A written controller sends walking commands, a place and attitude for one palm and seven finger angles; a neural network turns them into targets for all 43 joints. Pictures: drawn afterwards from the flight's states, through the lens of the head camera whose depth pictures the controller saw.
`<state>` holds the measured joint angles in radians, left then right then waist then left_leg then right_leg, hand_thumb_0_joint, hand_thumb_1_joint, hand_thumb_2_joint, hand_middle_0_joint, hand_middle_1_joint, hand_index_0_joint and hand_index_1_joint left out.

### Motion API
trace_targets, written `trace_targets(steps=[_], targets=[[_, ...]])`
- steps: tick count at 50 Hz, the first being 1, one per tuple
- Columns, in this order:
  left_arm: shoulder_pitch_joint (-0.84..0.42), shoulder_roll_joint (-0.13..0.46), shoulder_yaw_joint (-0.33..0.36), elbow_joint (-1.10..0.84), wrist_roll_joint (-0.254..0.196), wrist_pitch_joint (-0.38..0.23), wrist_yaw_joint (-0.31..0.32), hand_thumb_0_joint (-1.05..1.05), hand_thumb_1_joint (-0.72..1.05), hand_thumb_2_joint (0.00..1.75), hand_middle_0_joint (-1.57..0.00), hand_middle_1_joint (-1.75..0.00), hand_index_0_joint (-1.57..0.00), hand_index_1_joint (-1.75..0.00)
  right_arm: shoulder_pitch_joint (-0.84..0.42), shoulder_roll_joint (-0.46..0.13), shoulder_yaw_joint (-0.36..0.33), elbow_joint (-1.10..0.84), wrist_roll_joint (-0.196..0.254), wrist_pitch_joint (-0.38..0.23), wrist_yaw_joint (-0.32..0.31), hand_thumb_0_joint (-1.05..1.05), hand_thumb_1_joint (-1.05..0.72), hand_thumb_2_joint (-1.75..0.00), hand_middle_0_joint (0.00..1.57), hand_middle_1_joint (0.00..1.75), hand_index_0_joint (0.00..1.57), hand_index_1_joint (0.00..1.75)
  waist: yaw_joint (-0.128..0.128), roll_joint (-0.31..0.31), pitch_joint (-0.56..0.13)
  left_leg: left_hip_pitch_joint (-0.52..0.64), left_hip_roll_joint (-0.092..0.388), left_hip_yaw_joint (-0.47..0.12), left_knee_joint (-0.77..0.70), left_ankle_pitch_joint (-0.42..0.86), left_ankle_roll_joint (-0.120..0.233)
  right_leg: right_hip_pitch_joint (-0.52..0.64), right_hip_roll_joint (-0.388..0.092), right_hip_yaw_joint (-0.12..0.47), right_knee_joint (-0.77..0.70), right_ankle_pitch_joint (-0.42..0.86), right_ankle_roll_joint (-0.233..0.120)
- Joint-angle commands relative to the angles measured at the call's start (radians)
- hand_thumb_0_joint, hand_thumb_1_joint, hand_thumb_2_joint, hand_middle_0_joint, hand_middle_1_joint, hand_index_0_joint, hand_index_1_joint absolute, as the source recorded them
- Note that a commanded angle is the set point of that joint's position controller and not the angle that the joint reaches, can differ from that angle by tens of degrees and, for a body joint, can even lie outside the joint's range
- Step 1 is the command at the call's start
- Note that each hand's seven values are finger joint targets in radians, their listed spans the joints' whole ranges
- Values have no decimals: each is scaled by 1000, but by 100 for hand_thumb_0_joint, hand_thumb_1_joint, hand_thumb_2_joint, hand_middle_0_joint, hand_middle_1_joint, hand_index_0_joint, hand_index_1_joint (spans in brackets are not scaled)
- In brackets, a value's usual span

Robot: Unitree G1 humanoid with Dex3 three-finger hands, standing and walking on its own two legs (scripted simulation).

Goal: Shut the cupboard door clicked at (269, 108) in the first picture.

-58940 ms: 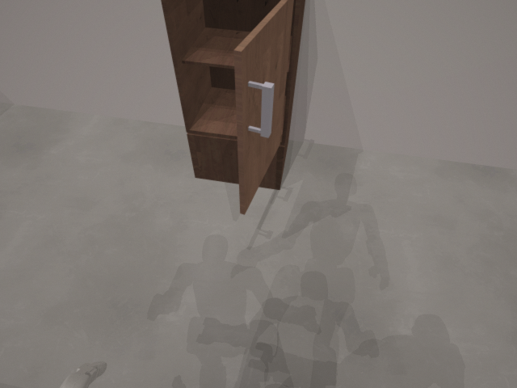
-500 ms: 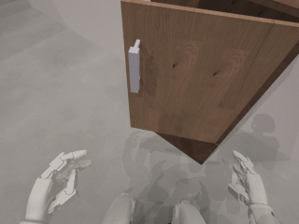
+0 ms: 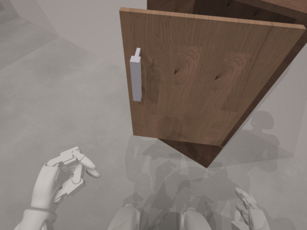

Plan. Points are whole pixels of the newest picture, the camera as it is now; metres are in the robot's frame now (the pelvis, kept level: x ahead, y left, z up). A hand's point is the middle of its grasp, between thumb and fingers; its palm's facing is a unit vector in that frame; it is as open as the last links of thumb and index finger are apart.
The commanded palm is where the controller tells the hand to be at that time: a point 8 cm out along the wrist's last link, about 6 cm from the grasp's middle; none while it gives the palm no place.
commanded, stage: raise the hand and make a fist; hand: left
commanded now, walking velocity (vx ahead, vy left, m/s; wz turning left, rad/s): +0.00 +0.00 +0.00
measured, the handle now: (137, 75) +0.52 +0.09 +0.08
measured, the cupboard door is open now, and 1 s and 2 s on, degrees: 27 27 27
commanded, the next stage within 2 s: bring the fist close to the handle in 0.92 s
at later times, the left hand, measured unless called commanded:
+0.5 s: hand (85, 161) +0.25 +0.17 +0.09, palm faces -0.05 -1.00 -0.06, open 3.1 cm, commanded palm +0.23 +0.22 +0.09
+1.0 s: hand (92, 167) +0.24 +0.15 +0.08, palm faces -0.08 -1.00 -0.04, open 3.1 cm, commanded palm +0.22 +0.21 +0.09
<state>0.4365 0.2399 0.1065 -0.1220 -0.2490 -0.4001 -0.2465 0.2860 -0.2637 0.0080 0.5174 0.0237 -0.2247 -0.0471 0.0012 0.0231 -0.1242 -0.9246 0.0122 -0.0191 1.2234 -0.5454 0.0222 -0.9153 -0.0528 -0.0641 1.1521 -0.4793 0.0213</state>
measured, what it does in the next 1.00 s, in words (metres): stands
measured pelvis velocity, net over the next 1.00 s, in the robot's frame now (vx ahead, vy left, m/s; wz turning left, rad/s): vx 0.02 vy -0.03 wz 0.00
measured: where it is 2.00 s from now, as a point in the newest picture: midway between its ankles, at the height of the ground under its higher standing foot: outside the picture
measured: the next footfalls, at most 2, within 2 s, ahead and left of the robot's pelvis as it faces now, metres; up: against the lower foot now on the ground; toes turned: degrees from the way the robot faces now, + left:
none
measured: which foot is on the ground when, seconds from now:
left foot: down 0.00-1.00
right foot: down 0.00-1.00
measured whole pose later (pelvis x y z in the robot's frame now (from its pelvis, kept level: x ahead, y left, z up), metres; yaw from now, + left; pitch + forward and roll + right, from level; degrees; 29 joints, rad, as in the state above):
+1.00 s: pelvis +0.02 -0.03 +0.02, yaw +0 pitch +12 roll -1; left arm 0.38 0.25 0.15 -0.02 -0.29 -0.33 -0.32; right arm 0.26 -0.25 0.02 0.48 0.04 -0.18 -0.05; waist 0.00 0.04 -0.13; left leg -0.79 0.03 -0.03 1.10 -0.52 -0.02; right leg -0.80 -0.03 -0.08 1.06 -0.48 -0.01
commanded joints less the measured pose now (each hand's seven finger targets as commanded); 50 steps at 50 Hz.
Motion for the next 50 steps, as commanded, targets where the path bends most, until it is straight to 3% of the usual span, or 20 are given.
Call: trace_targets(steps=[1,3,5,8,10,12,14,18,19,23,24,26,28,32,34,38,41,44,46,50], targets=[[-19,144,83,-208,-20,7,-39,0,90,90,-112,-130,-112,-130,-75,-120,-58,-211,14,-55,-21,0,-90,-90,20,30,20,30,12,22,-198,138,-21,-50,-304,62,-11,169,60,-3,-185,-16,-51],[-25,188,159,-284,-36,10,-6,0,90,90,-115,-134,-115,-134,-78,-108,-58,-216,8,-43,-24,0,-90,-90,20,30,20,30,41,69,-255,187,-22,-47,-308,166,-16,219,68,-15,-165,68,-57],[-7,142,149,-316,-53,1,27,0,90,90,-119,-138,-119,-138,-74,-90,-52,-223,4,-31,-22,0,-90,-90,20,30,20,30,42,81,-261,229,-19,-46,-310,254,-23,234,71,-28,-157,143,-56],[-15,102,115,-267,-45,-11,48,0,90,90,-124,-144,-124,-144,-63,-89,-47,-208,-4,-15,-15,0,-90,-90,20,30,20,30,15,62,-209,214,-17,-39,-285,307,-22,218,78,-34,-157,192,-53],[-9,65,58,-197,-28,-2,25,0,90,90,-128,-148,-128,-148,-51,-98,-49,-203,-3,-7,-8,0,-90,-90,20,30,20,30,-16,31,-159,196,-12,-35,-277,287,-24,193,74,-36,-167,190,-47],[-29,58,16,-149,-11,20,-13,0,90,90,-130,-150,-130,-150,-43,-111,-48,-206,1,-4,-8,0,-90,-90,20,30,20,30,-36,18,-125,181,-11,-35,-278,232,-21,169,73,-29,-188,152,-43],[-60,89,21,-127,-8,46,-52,0,90,90,-130,-150,-130,-150,-39,-118,-47,-211,7,-3,-10,0,-90,-90,20,30,20,30,-37,10,-120,173,-15,-30,-279,218,-14,190,70,-15,-207,148,-45],[-116,204,157,-236,-42,44,-66,0,90,90,-130,-150,-130,-150,-47,-114,-45,-223,3,-5,-23,0,-90,-90,20,30,20,30,5,35,-255,218,-23,-16,-268,313,-9,300,68,5,-203,245,-50],[-110,204,180,-260,-55,36,-61,0,90,90,-130,-150,-130,-150,-48,-103,-43,-228,3,-5,-24,0,-90,-90,20,30,20,30,17,51,-298,239,-24,-13,-270,347,-10,329,66,7,-198,280,-50],[-88,172,198,-260,-83,-5,-23,0,90,90,-130,-150,-130,-150,-55,-83,-38,-205,2,-8,-22,0,-90,-90,20,30,20,30,24,70,-273,256,-21,-12,-272,410,-18,335,71,-4,-190,339,-50],[-79,143,173,-222,-82,-3,-23,0,90,90,-130,-150,-130,-150,-50,-83,-39,-198,3,-6,-20,0,-90,-90,20,30,20,30,10,43,-247,247,-21,-8,-271,402,-19,330,69,-5,-197,342,-45],[-78,111,130,-150,-73,16,-36,0,90,90,-130,-150,-130,-150,-47,-93,-41,-189,7,-1,-15,0,-90,-90,20,30,20,30,-10,30,-192,216,-20,-4,-274,350,-20,305,66,-2,-216,300,-39],[-55,81,86,-55,-66,50,-69,0,90,90,-130,-150,-130,-150,-48,-104,-47,-186,11,2,-17,0,-90,-90,20,30,20,30,-23,-40,-145,179,-21,-3,-274,314,-11,299,63,11,-245,267,-37],[-82,140,115,-88,-66,68,-105,0,90,90,-130,-150,-130,-150,-46,-117,-56,-207,15,-1,-22,0,-90,-90,20,30,20,30,-11,-47,-199,185,-29,7,-279,299,-6,342,46,42,-268,249,-30],[-113,182,165,-144,-76,42,-94,0,90,90,-130,-150,-130,-150,-51,-109,-52,-210,9,-3,-24,0,-90,-90,20,30,20,30,5,-35,-243,185,-30,10,-272,324,-5,385,42,58,-260,282,-33],[-134,202,214,-199,-89,-45,-38,0,90,90,-130,-150,-130,-150,-64,-88,-46,-193,5,-12,-25,0,-90,-90,20,30,20,30,25,19,-233,184,-27,11,-269,310,-11,374,49,60,-245,250,-41],[-104,136,154,-133,-77,-62,-26,0,90,90,-130,-150,-130,-150,-63,-90,-47,-183,8,-12,-18,0,-90,-90,20,30,20,30,3,12,-181,167,-26,13,-275,255,-13,319,49,52,-254,172,-38],[-79,107,93,-63,-59,-20,-59,0,90,90,-130,-150,-130,-150,-60,-103,-51,-185,17,-5,-13,0,-90,-90,20,30,20,30,-13,10,-144,151,-26,16,-277,213,-9,291,46,62,-279,114,-35],[-82,113,79,-64,-58,10,-81,0,90,90,-130,-150,-130,-150,-59,-111,-52,-196,22,-5,-16,0,-90,-90,20,30,20,30,-17,-6,-139,155,-28,14,-287,192,-6,294,42,70,-302,78,-33],[-130,169,143,-134,-78,10,-83,0,90,90,-130,-150,-130,-150,-66,-107,-51,-206,19,-10,-26,0,-90,-90,20,30,20,30,-10,-40,-197,162,-28,13,-275,212,-1,334,41,81,-302,92,-29]])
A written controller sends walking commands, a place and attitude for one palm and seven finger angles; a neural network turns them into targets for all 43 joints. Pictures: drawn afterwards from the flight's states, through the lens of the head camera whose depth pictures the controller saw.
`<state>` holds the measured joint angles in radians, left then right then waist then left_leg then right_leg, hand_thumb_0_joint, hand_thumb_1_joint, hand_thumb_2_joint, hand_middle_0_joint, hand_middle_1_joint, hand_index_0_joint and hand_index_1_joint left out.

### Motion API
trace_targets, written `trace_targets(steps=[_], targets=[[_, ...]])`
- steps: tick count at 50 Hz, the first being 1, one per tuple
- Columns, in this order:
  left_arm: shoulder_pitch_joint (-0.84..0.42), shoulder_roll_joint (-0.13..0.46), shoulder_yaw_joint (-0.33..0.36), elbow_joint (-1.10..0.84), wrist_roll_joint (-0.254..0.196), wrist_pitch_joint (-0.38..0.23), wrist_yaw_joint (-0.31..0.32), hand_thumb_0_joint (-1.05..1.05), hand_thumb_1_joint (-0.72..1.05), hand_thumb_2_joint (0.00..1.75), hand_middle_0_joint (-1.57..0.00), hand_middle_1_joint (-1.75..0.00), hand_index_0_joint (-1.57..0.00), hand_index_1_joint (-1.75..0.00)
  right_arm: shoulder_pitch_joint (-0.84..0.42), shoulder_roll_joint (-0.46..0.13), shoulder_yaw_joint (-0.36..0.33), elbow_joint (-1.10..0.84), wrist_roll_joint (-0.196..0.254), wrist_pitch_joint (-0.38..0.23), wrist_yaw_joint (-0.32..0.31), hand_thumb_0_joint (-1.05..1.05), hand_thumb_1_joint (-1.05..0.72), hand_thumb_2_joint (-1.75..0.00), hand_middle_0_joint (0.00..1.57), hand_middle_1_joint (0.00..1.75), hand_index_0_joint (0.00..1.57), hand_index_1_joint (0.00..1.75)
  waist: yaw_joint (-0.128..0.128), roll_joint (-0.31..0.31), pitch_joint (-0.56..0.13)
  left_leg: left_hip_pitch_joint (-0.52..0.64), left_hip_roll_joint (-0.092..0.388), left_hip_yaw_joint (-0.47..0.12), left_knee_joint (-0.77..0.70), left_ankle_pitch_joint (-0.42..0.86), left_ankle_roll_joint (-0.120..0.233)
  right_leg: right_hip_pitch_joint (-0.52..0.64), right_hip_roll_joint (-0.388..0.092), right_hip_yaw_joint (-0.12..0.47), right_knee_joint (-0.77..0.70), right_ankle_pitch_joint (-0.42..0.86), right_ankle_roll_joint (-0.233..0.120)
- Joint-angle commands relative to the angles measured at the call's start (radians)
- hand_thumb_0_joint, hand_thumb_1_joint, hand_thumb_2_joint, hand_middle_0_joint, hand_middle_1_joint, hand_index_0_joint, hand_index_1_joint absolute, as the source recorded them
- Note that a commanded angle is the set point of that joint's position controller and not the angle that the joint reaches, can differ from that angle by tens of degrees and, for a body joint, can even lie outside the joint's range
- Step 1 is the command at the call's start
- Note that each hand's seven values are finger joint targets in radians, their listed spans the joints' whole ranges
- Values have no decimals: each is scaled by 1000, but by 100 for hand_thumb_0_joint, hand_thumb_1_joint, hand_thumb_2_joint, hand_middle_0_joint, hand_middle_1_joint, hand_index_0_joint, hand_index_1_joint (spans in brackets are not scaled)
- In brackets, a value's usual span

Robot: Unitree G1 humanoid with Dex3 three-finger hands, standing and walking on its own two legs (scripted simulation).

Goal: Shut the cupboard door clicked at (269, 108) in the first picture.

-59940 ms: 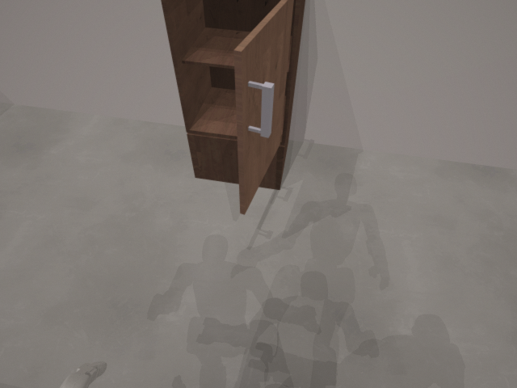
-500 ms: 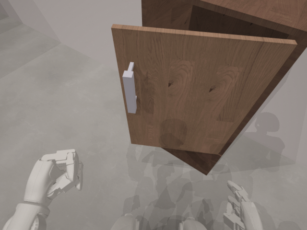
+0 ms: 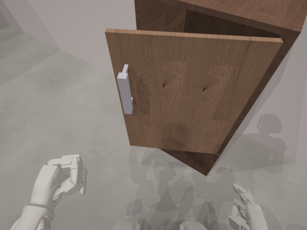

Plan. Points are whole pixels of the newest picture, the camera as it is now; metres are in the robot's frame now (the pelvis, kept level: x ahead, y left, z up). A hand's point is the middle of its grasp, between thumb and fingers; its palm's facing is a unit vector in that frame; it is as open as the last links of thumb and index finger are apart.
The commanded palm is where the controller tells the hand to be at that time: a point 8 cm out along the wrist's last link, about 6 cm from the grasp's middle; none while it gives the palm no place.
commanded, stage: bring the fist close to the handle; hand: left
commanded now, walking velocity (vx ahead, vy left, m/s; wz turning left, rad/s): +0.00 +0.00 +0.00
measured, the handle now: (127, 90) +0.50 +0.11 +0.06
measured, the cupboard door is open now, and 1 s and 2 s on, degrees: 27 27 22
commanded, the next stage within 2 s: push the door shut along its arc in 1.42 s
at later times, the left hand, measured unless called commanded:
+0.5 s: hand (106, 145) +0.30 +0.14 +0.07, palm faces -0.07 -1.00 -0.03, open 3.1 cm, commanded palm +0.29 +0.18 +0.07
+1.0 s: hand (135, 120) +0.39 +0.08 +0.06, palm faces -0.11 -0.99 -0.04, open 3.1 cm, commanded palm +0.38 +0.13 +0.07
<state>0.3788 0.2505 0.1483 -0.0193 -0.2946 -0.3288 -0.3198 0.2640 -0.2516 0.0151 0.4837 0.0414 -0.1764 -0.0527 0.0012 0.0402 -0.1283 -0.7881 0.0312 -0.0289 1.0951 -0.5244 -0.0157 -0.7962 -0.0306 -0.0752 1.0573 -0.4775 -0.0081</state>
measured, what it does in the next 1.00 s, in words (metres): stands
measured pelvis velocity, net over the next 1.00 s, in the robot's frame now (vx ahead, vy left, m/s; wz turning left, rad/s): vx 0.01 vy -0.01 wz -0.02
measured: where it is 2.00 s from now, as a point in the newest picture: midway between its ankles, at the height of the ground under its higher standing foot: outside the picture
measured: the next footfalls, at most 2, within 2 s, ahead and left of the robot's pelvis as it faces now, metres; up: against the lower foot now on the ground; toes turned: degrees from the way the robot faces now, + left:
none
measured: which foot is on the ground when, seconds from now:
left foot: down 0.00-1.00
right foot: down 0.00-1.00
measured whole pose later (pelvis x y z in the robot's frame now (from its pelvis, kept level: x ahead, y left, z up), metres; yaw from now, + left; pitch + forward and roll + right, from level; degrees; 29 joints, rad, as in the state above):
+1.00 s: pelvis +0.01 -0.01 +0.01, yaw -1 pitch +15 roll +1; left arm -0.31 0.13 0.02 0.49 -0.12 -0.29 -0.02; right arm 0.26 -0.24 0.01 0.58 0.02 -0.07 0.01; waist -0.05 0.03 -0.12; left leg -0.79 0.03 0.01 1.02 -0.50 -0.02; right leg -0.83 -0.03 -0.04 1.03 -0.47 -0.01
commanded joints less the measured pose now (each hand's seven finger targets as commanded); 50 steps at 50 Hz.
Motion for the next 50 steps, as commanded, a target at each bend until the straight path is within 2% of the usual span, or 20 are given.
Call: trace_targets(steps=[1,3,6,11,13,14,18,19,20,24,26,31,33,37,38,39,41,42,46,50], targets=[[-80,162,117,-246,-38,-74,-1,0,90,90,-130,-150,-130,-150,-48,-115,-56,-171,-1,-61,-23,0,-90,-90,20,30,20,30,-5,-56,-192,21,-47,23,-145,186,36,211,19,92,-206,79,0],[-204,152,94,-280,-38,-114,26,0,90,90,-130,-150,-130,-150,-53,-114,-46,-153,-7,-70,-28,0,-90,-90,20,30,20,30,-16,-23,-174,24,-41,12,-137,183,35,172,29,76,-177,80,-8],[-252,72,9,-243,-14,-136,55,0,90,90,-130,-150,-130,-150,-47,-113,-42,-131,-6,-88,-20,0,-90,-90,20,30,20,30,-36,15,-171,60,-37,-4,-151,173,31,101,37,32,-136,95,-11],[-261,28,-99,-165,52,-40,65,0,90,90,-130,-150,-130,-150,-22,-130,-49,-136,1,-83,-12,0,-90,-90,20,30,20,30,-45,8,-194,80,-34,-10,-179,176,33,98,28,16,-140,120,-7],[-250,77,-54,-141,69,5,88,0,90,90,-130,-150,-130,-150,-21,-135,-49,-145,1,-69,-11,0,-90,-90,20,30,20,30,-26,-13,-196,77,-34,-11,-195,185,32,128,28,17,-150,123,-10],[-300,54,-77,-167,79,15,101,0,90,90,-130,-150,-130,-150,-30,-127,-45,-154,0,-61,-8,0,-90,-90,20,30,20,30,-29,-4,-219,88,-38,-6,-200,191,34,140,24,16,-152,130,-8],[-421,87,1,-185,85,3,201,0,90,90,-130,-150,-130,-150,-42,-114,-40,-145,-11,-45,-6,0,-90,-90,20,30,20,30,-14,-22,-232,105,-33,-7,-206,218,26,147,28,8,-141,146,-10],[-450,42,-35,-180,88,-10,217,0,90,90,-130,-150,-130,-150,-48,-105,-38,-143,-13,-45,-2,0,-90,-90,20,30,20,30,-22,-24,-240,113,-35,-3,-205,228,27,152,27,10,-141,157,-9],[-446,42,-21,-167,87,-23,235,0,90,90,-130,-150,-130,-150,-43,-103,-39,-136,-15,-44,3,0,-90,-90,20,30,20,30,-16,-26,-249,114,-35,1,-201,246,25,160,27,10,-138,176,-10],[-479,-44,-132,-76,124,-43,249,0,90,90,-130,-150,-130,-150,-34,-107,-42,-114,-19,-38,21,0,-90,-90,20,30,20,30,-44,-22,-233,125,-28,5,-194,258,22,126,25,7,-136,192,-10],[-492,-46,-157,-25,141,-30,235,0,90,90,-130,-150,-130,-150,-23,-115,-46,-107,-17,-28,27,0,-90,-90,20,30,20,30,-49,-19,-226,120,-29,8,-197,243,23,127,23,11,-146,188,-11],[-655,-34,-149,31,150,5,233,0,90,90,-130,-150,-130,-150,-11,-118,-49,-97,-12,3,24,0,-90,-90,20,30,20,30,-60,-48,-248,128,-31,14,-197,262,26,155,20,23,-157,227,-8],[-737,8,-94,12,143,-12,263,0,90,90,-130,-150,-130,-150,-12,-119,-51,-83,-17,9,18,0,-90,-90,20,30,20,30,-51,-51,-287,139,-30,14,-191,295,25,178,20,28,-148,261,-9],[-814,-21,-90,37,142,-60,313,0,90,90,-130,-150,-130,-150,-13,-100,-52,-56,-23,13,29,0,-90,-90,20,30,20,30,-49,-22,-347,172,-31,27,-176,361,22,200,17,34,-133,339,-8],[-823,3,-68,59,149,-68,322,0,90,90,-130,-150,-130,-150,-3,-104,-54,-46,-27,17,29,0,-90,-90,20,30,20,30,-49,-45,-357,166,-30,24,-173,385,23,215,18,35,-127,367,-9],[-809,-25,-88,99,157,-70,323,0,90,90,-130,-150,-130,-150,-1,-100,-54,-44,-28,22,34,0,-90,-90,20,30,20,30,-48,-46,-368,161,-31,31,-171,392,23,227,16,39,-125,386,-7],[-811,-42,-107,186,175,-65,319,0,90,90,-130,-150,-130,-150,7,-102,-58,-32,-28,34,44,0,-90,-90,20,30,20,30,-54,-41,-336,141,-31,37,-170,383,20,210,16,40,-126,390,-7],[-845,-65,-134,221,181,-58,313,0,90,90,-130,-150,-130,-150,15,-104,-59,-26,-27,41,48,0,-90,-90,20,30,20,30,-72,-56,-315,136,-31,39,-169,373,22,199,16,40,-134,391,-5],[-897,-52,-113,334,177,-22,291,0,90,90,-130,-150,-130,-150,33,-114,-63,-25,-19,68,51,0,-90,-90,20,30,20,30,-73,-94,-289,102,-35,47,-182,332,23,219,16,54,-165,374,-3],[-1056,-17,-59,316,157,-56,306,0,90,90,-130,-150,-130,-150,38,-107,-67,-13,-22,75,42,0,-90,-90,20,30,20,30,-77,-96,-365,114,-37,54,-173,358,25,269,12,70,-162,430,2]])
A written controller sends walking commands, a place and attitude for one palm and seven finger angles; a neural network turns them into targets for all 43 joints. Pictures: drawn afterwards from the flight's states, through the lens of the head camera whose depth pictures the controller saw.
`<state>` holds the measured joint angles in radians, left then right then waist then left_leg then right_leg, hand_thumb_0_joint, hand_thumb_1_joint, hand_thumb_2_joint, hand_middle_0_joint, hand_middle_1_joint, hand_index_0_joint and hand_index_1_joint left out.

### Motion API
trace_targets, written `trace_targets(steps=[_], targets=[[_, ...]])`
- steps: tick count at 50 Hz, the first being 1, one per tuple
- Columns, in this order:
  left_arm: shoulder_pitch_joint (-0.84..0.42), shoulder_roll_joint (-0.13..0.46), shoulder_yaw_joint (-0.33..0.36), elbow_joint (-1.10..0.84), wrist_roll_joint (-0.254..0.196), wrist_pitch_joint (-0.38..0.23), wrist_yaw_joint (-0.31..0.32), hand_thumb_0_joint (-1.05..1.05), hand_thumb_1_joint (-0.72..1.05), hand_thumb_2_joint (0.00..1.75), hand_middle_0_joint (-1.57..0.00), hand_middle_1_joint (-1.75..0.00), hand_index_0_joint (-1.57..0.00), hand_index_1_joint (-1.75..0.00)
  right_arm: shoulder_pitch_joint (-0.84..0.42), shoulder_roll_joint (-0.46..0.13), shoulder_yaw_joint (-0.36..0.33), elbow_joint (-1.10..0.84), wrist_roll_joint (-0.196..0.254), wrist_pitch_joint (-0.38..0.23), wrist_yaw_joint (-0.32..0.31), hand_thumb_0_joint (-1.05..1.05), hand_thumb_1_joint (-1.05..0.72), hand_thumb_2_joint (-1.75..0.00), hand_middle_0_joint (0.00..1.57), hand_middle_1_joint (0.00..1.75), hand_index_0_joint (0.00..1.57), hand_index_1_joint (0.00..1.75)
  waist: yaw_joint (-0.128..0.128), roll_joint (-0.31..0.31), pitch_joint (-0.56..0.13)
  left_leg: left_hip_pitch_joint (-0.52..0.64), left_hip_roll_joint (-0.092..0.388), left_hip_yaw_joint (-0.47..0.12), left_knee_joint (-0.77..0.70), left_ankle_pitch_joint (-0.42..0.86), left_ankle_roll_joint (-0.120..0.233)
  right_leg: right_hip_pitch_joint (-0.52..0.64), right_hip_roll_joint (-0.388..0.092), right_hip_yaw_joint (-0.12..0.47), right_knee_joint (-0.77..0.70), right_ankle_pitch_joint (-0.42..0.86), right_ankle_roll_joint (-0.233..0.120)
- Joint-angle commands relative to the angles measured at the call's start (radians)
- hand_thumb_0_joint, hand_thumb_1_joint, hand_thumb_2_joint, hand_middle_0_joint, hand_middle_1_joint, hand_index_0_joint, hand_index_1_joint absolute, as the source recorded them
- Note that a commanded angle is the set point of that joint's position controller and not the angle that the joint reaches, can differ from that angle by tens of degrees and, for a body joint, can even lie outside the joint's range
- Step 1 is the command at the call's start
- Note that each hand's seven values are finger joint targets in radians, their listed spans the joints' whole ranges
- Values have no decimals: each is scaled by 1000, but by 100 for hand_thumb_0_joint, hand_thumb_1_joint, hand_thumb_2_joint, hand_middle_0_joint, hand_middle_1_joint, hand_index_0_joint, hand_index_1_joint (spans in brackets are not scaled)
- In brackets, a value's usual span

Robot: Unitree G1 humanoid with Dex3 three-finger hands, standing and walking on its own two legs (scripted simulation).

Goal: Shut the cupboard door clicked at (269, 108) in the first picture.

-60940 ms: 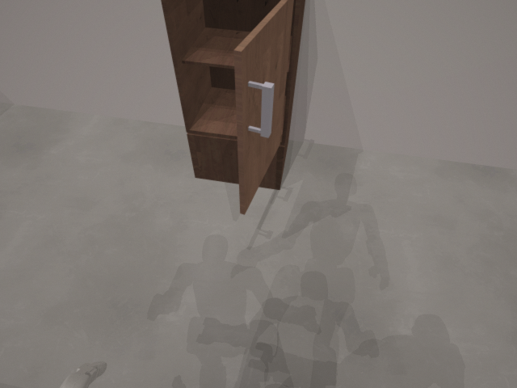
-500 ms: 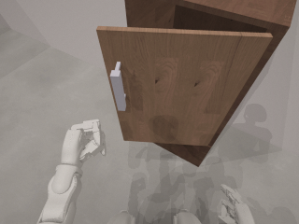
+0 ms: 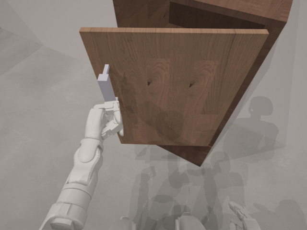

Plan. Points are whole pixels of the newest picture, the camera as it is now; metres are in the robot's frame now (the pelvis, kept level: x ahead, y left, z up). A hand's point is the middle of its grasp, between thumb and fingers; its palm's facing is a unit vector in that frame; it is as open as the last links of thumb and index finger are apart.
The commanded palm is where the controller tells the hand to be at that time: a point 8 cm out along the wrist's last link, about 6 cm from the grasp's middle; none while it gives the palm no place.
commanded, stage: bring the fist close to the handle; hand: left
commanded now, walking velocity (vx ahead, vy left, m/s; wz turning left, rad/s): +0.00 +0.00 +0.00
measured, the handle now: (110, 91) +0.48 +0.13 +0.06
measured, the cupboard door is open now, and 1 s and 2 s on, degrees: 27 22 12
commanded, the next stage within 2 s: push the door shut along its arc in 0.42 s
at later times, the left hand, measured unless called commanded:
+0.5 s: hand (118, 122) +0.37 +0.09 +0.06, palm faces -0.07 -1.00 -0.02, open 3.1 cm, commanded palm +0.36 +0.15 +0.06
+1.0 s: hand (121, 104) +0.43 +0.09 +0.06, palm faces -0.19 -0.98 -0.04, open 3.1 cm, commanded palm +0.43 +0.14 +0.06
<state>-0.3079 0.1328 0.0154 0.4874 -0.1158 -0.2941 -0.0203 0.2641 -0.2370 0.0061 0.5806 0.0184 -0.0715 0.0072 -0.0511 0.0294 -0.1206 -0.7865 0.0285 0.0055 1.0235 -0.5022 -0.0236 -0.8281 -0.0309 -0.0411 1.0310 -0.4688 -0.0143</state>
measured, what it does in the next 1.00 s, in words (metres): stands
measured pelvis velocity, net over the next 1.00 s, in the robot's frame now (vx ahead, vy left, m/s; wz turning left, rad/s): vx -0.02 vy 0.02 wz -0.01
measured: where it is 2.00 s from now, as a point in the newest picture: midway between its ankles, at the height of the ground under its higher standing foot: outside the picture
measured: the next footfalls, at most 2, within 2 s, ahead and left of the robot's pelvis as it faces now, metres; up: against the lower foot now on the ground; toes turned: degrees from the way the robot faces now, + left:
none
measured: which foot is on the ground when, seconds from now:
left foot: down 0.00-1.00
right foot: down 0.00-1.00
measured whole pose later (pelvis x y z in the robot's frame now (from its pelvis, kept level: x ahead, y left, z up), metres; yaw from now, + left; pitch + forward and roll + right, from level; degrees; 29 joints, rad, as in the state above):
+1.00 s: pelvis -0.02 +0.02 -0.01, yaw -1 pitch +18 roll +0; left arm -0.75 0.22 0.13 0.98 -0.12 -0.42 -0.14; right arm 0.33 -0.25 0.00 0.65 0.01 -0.03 0.00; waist -0.10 0.03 -0.10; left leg -0.91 0.02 0.02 1.08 -0.48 0.00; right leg -0.94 -0.04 -0.03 1.06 -0.43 0.00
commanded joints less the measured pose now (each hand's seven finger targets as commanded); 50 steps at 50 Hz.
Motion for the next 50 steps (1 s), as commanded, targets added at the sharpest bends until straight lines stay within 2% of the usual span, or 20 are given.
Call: trace_targets(steps=[1,3,5,8,12,15,18,23,27,28,30,31,33,35,38,40,43,46,48,50], targets=[[-426,98,73,-199,-24,-111,14,0,90,90,-130,-150,-130,-150,35,-118,-58,-103,0,-31,-19,0,-90,-90,20,30,20,30,-32,-85,-378,110,-35,21,-98,327,35,298,12,40,-136,417,10],[-393,151,134,-200,-20,-149,30,0,90,90,-130,-150,-130,-150,43,-117,-62,-101,-7,-33,-18,0,-90,-90,20,30,20,30,-1,-65,-418,113,-36,22,-99,358,34,338,14,46,-121,460,5],[-318,137,133,-173,-12,-173,30,0,90,90,-130,-150,-130,-150,41,-108,-61,-103,-10,-27,-9,0,-90,-90,20,30,20,30,15,-50,-442,113,-41,34,-103,374,33,366,12,49,-116,495,5],[-258,159,145,-79,4,-167,13,0,90,90,-130,-150,-130,-150,56,-117,-63,-97,-8,-12,-2,0,-90,-90,20,30,20,30,12,-93,-384,61,-41,38,-112,329,35,369,12,60,-137,464,9],[-270,89,72,-67,-11,-139,-29,0,90,90,-130,-150,-130,-150,51,-122,-65,-111,3,2,1,0,-90,-90,20,30,20,30,-9,-87,-311,73,-42,45,-135,272,37,323,12,57,-182,383,11],[-335,102,81,-105,-35,-152,-45,0,90,90,-130,-150,-130,-150,46,-126,-68,-110,8,1,-11,0,-90,-90,20,30,20,30,-23,-121,-315,89,-41,41,-135,247,40,320,13,62,-202,339,15],[-465,103,67,-150,-40,-196,-37,0,90,90,-130,-150,-130,-150,36,-123,-65,-94,7,-10,-23,0,-90,-90,20,30,20,30,-42,-76,-304,106,-40,30,-127,211,43,274,16,61,-198,280,13],[-463,161,124,-59,-13,-230,-14,0,90,90,-130,-150,-130,-150,36,-123,-62,-74,-2,-13,-23,0,-90,-90,20,30,20,30,-25,-53,-334,84,-44,24,-121,183,43,263,17,63,-176,238,10],[-427,115,89,28,-5,-193,-24,0,90,90,-130,-150,-130,-150,33,-125,-59,-87,0,-4,-13,0,-90,-90,20,30,20,30,-20,-29,-308,80,-44,25,-137,167,37,235,21,47,-176,220,5],[-461,143,104,38,-1,-184,-29,0,90,90,-130,-150,-130,-150,43,-133,-60,-83,1,0,-14,0,-90,-90,20,30,20,30,-30,-34,-317,86,-41,20,-137,174,39,234,23,43,-171,227,4],[-518,147,104,60,-4,-171,-42,0,90,90,-130,-150,-130,-150,51,-135,-59,-85,3,6,-17,0,-90,-90,20,30,20,30,-39,-80,-321,72,-41,15,-136,173,39,240,24,43,-172,232,7],[-576,138,89,61,-8,-171,-49,0,90,90,-130,-150,-130,-150,48,-135,-58,-84,5,6,-20,0,-90,-90,20,30,20,30,-57,-67,-307,73,-40,16,-132,161,40,219,25,46,-176,221,9],[-681,168,115,85,-18,-181,-56,0,90,90,-130,-150,-130,-150,60,-138,-56,-70,3,4,-28,0,-90,-90,20,30,20,30,-67,-86,-304,64,-40,7,-127,150,43,210,28,47,-173,207,9],[-733,184,132,96,-24,-199,-66,0,90,90,-130,-150,-130,-150,60,-138,-55,-66,2,2,-31,0,-90,-90,20,30,20,30,-67,-77,-346,71,-41,4,-120,162,43,216,28,46,-158,219,6],[-773,200,142,138,-18,-221,-86,0,90,90,-130,-150,-130,-150,80,-143,-56,-52,-3,-4,-31,0,-90,-90,20,30,20,30,-61,-21,-400,97,-41,-4,-103,207,40,193,33,37,-121,264,-1],[-803,162,108,194,-9,-217,-99,0,90,90,-130,-150,-130,-150,94,-142,-57,-36,-6,-3,-23,0,-90,-90,20,30,20,30,-75,7,-408,122,-38,-15,-95,231,35,140,32,22,-105,273,-4],[-821,190,127,245,-2,-205,-116,0,90,90,-130,-150,-130,-150,124,-157,-62,-35,-7,6,-19,0,-90,-90,20,30,20,30,-78,1,-418,128,-34,-26,-91,261,34,119,37,12,-94,283,-9],[-892,154,95,266,-6,-196,-133,0,90,90,-130,-150,-130,-150,138,-157,-69,-25,-6,12,-16,0,-90,-90,20,30,20,30,-99,4,-428,148,-30,-29,-82,277,33,91,38,11,-96,288,-7],[-903,190,135,301,-15,-187,-139,0,90,90,-130,-150,-130,-150,158,-166,-68,-20,-9,16,-18,0,-90,-90,20,30,20,30,-97,-23,-429,131,-31,-31,-79,284,37,99,41,8,-95,297,-7],[-970,213,144,317,-12,-187,-146,0,90,90,-130,-150,-130,-150,165,-168,-68,-12,-9,21,-20,0,-90,-90,20,30,20,30,-111,-37,-429,112,-31,-34,-76,263,39,97,40,12,-93,284,-5]])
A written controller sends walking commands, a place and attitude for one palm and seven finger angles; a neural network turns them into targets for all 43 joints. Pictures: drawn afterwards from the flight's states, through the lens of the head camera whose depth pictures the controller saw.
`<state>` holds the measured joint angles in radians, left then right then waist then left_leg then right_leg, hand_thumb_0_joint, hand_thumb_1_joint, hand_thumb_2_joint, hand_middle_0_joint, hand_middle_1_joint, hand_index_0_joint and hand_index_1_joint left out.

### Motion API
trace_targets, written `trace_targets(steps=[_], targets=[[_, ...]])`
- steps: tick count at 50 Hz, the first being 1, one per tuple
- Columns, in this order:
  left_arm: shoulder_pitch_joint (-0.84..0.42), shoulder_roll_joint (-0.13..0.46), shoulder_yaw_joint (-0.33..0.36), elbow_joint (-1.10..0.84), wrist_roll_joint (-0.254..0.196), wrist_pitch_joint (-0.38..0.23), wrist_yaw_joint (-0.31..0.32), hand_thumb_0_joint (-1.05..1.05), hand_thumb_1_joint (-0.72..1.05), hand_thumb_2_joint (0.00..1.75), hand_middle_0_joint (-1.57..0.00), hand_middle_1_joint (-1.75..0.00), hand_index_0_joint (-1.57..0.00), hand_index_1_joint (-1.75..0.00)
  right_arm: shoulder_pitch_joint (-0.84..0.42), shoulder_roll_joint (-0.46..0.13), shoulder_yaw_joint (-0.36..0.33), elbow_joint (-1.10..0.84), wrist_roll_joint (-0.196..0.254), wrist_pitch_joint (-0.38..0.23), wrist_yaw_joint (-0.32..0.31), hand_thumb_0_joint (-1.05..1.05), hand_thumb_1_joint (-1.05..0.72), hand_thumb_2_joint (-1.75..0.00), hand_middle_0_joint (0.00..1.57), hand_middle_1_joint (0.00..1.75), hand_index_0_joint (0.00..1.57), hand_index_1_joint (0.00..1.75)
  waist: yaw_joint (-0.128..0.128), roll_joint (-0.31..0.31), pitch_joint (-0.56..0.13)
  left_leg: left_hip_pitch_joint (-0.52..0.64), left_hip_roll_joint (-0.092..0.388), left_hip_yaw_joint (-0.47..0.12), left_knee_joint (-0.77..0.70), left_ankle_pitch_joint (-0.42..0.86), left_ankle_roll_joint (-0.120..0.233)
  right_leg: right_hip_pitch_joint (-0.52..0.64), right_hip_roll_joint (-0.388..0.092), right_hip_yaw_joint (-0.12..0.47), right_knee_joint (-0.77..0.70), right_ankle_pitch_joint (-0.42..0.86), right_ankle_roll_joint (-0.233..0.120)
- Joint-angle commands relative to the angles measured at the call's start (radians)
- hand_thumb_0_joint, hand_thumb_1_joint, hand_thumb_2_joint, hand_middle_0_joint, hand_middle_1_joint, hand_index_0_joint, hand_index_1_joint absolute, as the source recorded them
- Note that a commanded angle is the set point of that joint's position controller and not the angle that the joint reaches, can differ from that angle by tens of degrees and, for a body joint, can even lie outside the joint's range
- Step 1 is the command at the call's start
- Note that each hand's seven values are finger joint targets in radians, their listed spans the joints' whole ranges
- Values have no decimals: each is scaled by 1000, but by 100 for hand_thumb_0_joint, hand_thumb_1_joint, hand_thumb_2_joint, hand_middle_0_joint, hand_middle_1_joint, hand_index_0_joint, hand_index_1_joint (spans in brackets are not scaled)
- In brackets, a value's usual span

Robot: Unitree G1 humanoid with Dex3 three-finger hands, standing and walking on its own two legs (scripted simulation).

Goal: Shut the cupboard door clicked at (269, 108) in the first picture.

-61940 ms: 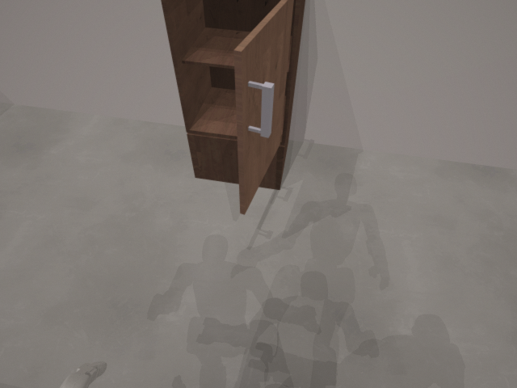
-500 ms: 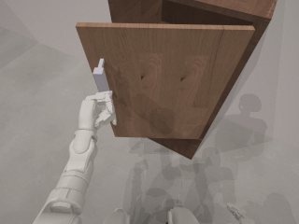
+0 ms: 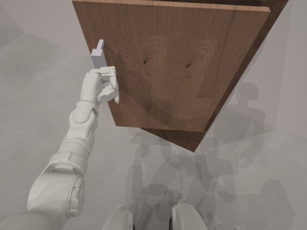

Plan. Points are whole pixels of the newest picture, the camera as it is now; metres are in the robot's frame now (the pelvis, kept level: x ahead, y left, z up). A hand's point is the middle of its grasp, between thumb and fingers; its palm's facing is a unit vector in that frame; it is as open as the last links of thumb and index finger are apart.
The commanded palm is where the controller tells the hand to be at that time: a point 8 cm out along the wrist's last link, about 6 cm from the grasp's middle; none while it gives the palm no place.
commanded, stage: push the door shut along its arc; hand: left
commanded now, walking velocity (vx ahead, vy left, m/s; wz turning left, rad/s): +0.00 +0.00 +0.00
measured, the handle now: (105, 68) +0.54 +0.12 +0.07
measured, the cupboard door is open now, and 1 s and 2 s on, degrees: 22 12 0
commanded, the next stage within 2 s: pull the fist back off the door in 1.30 s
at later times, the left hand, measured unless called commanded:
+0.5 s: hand (131, 73) +0.51 +0.04 +0.07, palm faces -0.31 -0.95 -0.03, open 3.1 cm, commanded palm +0.51 +0.10 +0.07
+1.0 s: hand (138, 60) +0.56 +0.02 +0.07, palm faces -0.40 -0.92 -0.03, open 3.1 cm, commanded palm +0.57 +0.06 +0.07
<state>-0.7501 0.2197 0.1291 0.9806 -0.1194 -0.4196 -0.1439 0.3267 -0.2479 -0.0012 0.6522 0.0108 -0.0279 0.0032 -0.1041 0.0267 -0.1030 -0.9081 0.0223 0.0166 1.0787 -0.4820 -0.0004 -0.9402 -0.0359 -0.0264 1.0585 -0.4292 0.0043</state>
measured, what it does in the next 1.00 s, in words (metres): stands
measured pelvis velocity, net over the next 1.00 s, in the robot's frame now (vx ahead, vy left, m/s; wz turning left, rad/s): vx -0.01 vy -0.01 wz -0.03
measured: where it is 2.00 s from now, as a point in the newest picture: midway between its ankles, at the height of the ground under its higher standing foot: outside the picture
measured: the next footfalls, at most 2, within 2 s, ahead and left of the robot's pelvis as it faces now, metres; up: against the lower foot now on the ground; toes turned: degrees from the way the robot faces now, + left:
none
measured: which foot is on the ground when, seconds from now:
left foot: down 0.00-1.00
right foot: down 0.00-1.00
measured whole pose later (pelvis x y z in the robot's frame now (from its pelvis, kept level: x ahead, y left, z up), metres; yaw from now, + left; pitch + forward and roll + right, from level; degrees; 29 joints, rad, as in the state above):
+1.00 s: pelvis -0.01 -0.01 -0.03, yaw -1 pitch +27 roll -2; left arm -1.29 0.47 0.22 1.29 -0.04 -0.24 -0.34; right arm 0.40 -0.26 0.03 0.65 -0.02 -0.06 0.00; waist -0.26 0.05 -0.09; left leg -1.19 0.06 -0.01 1.23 -0.51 -0.01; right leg -1.21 0.00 -0.05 1.17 -0.44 -0.01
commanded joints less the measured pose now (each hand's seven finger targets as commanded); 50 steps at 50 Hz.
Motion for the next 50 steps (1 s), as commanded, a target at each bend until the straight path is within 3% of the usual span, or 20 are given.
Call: trace_targets(steps=[1,4,7,10,11,14,20,23,26,30,34,35,36,38,40,42,43,46,48,50], targets=[[-533,113,19,-160,-4,-61,-25,0,90,90,-130,-150,-130,-150,107,-154,-59,-84,-2,-21,-16,0,-90,-90,20,30,20,30,-60,-31,-444,230,-26,-46,-132,239,16,204,46,-3,-120,239,-23],[-606,134,23,-131,8,-68,-30,0,90,90,-130,-150,-130,-150,122,-160,-58,-70,-7,-21,-14,0,-90,-90,20,30,20,30,-78,8,-439,239,-23,-54,-119,238,17,148,46,-6,-111,219,-25],[-651,158,30,-81,19,-65,-37,0,90,90,-130,-150,-130,-150,136,-167,-56,-64,-11,-17,-11,0,-90,-90,20,30,20,30,-95,6,-434,216,-21,-62,-108,210,19,121,47,-5,-106,188,-26],[-690,211,65,-63,24,-63,-48,0,90,90,-130,-150,-130,-150,153,-174,-54,-65,-15,-14,-11,0,-90,-90,20,30,20,30,-98,35,-476,215,-21,-67,-96,229,20,122,47,-4,-91,201,-28],[-702,188,44,-70,24,-61,-55,0,90,90,-130,-150,-130,-150,158,-172,-55,-67,-16,-14,-9,0,-90,-90,20,30,20,30,-105,38,-502,228,-22,-68,-90,248,22,122,48,-3,-88,216,-28],[-723,230,73,-74,18,-55,-77,0,90,90,-130,-150,-130,-150,172,-176,-56,-66,-17,-13,-7,0,-90,-90,20,30,20,30,-102,73,-551,241,-20,-64,-69,297,22,134,48,2,-78,263,-28],[-754,227,71,-31,13,-15,-105,0,90,90,-130,-150,-130,-150,193,-176,-53,-69,-16,-2,-4,0,-90,-90,20,30,20,30,-122,41,-517,201,-18,-62,-60,286,26,128,54,0,-81,265,-25],[-801,315,131,23,21,3,-100,0,90,90,-130,-150,-130,-150,214,-182,-45,-66,-15,-1,-11,0,-90,-90,20,30,20,30,-142,-21,-458,92,-23,-49,-50,224,40,160,59,14,-90,242,-20],[-852,308,111,0,34,-1,-107,0,90,90,-130,-150,-130,-150,208,-178,-45,-72,-19,-9,-9,0,-90,-90,20,30,20,30,-148,20,-509,91,-24,-45,-31,224,41,150,55,23,-80,243,-19],[-907,368,133,62,48,13,-125,0,90,90,-130,-150,-130,-150,225,-184,-38,-62,-21,-15,-9,0,-90,-90,20,30,20,30,-172,32,-509,52,-20,-48,-3,216,45,125,59,24,-65,230,-19],[-943,390,139,53,54,34,-150,0,90,90,-130,-150,-130,-150,240,-186,-37,-68,-25,-24,-7,0,-90,-90,20,30,20,30,-167,89,-596,67,-22,-45,21,249,45,128,60,26,-45,258,-23],[-937,402,148,57,56,43,-157,0,90,90,-130,-150,-130,-150,248,-189,-39,-66,-25,-22,-7,0,-90,-90,20,30,20,30,-169,76,-610,71,-19,-48,25,265,46,132,62,24,-42,273,-23],[-946,404,145,45,56,50,-165,0,90,90,-130,-150,-130,-150,250,-188,-39,-69,-26,-22,-7,0,-90,-90,20,30,20,30,-165,102,-624,76,-19,-46,29,282,44,136,61,25,-37,291,-24],[-970,382,127,46,49,66,-178,0,90,90,-130,-150,-130,-150,262,-186,-38,-69,-25,-25,-8,0,-90,-90,20,30,20,30,-180,98,-625,76,-20,-44,35,292,48,131,66,21,-34,307,-25],[-960,400,138,57,56,86,-188,0,90,90,-130,-150,-130,-150,264,-189,-40,-65,-24,-21,-8,0,-90,-90,20,30,20,30,-176,79,-618,62,-17,-43,36,287,45,141,67,21,-38,308,-23],[-1002,400,131,76,55,104,-192,0,90,90,-130,-150,-130,-150,270,-190,-38,-56,-25,-22,-12,0,-90,-90,20,30,20,30,-199,50,-578,21,-16,-40,41,252,50,130,69,23,-48,282,-20],[-1046,398,128,67,53,103,-193,0,90,90,-130,-150,-130,-150,278,-188,-36,-54,-26,-27,-15,0,-90,-90,20,30,20,30,-211,67,-569,21,-18,-40,48,252,54,114,71,23,-45,281,-22],[-1076,391,116,98,58,115,-197,0,90,90,-130,-150,-130,-150,283,-191,-37,-40,-28,-35,-16,0,-90,-90,20,30,20,30,-225,68,-567,17,-15,-45,56,234,54,81,73,23,-49,246,-21],[-1119,376,105,87,57,113,-201,0,90,90,-130,-150,-130,-150,294,-191,-35,-34,-34,-44,-18,0,-90,-90,20,30,20,30,-237,92,-566,41,-16,-51,62,248,56,47,75,14,-42,244,-26],[-1149,366,89,77,61,112,-209,0,90,90,-130,-150,-130,-150,296,-193,-39,-20,-38,-51,-16,0,-90,-90,20,30,20,30,-234,162,-613,113,-13,-62,67,290,47,4,75,2,-29,251,-31]])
